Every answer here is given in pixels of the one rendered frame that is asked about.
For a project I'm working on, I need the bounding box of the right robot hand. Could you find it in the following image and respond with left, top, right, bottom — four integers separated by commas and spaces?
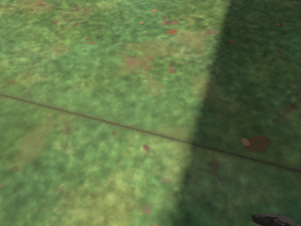
251, 213, 300, 226

